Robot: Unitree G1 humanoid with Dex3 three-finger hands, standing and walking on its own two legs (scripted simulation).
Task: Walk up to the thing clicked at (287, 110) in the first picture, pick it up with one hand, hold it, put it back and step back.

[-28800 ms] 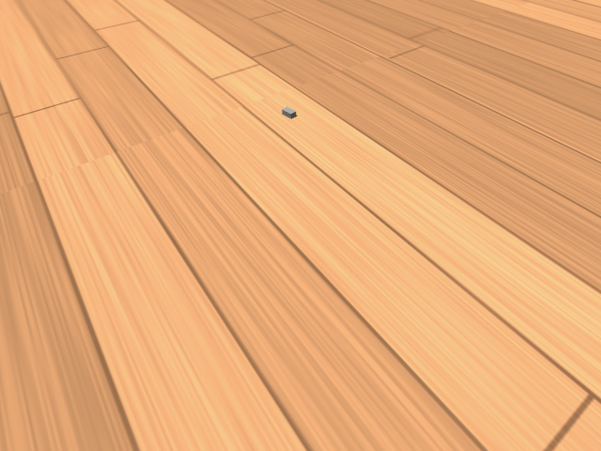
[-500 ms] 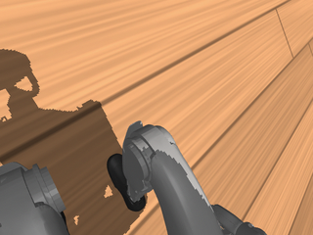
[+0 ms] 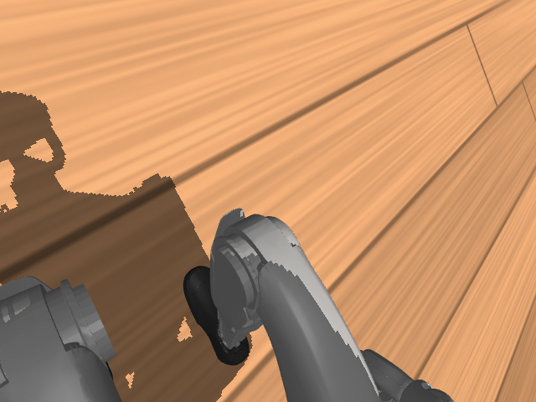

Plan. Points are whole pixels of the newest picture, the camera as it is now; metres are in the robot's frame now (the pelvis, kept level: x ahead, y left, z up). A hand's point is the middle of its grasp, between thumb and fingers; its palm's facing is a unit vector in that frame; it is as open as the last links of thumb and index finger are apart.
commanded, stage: settle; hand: left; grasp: from above
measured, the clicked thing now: out of the picture +0.43 +0.39 -0.30
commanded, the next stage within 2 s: lift in 0.72 s
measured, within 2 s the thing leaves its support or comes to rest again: leaves its support in 0.20 s
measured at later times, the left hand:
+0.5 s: hand out of the picture +0.42 +0.39 -0.19, palm faces -0.31 -0.25 -0.92, open 7.3 cm
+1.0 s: hand out of the picture +0.41 +0.39 -0.14, palm faces -0.32 -0.26 -0.91, open 7.3 cm
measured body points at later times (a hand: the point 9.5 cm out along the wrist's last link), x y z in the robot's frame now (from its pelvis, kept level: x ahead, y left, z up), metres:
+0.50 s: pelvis +0.01 -0.01 +0.00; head +0.25 +0.13 +0.36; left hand +0.43 +0.40 -0.14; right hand +0.10 -0.26 -0.07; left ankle +0.07 +0.12 -0.28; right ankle +0.12 -0.11 -0.28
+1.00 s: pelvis +0.01 -0.01 +0.01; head +0.23 +0.09 +0.39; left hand +0.43 +0.40 -0.08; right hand +0.10 -0.26 -0.09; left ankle +0.07 +0.12 -0.28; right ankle +0.12 -0.11 -0.28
